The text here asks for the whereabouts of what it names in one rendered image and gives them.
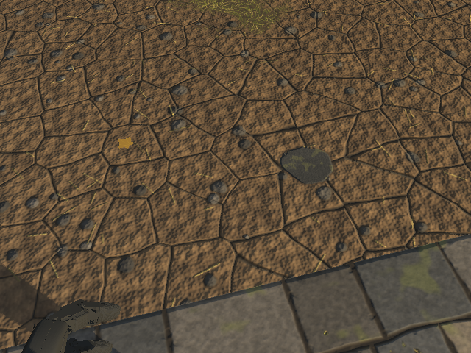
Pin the robot left hand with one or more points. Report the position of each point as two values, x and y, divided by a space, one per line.
50 335

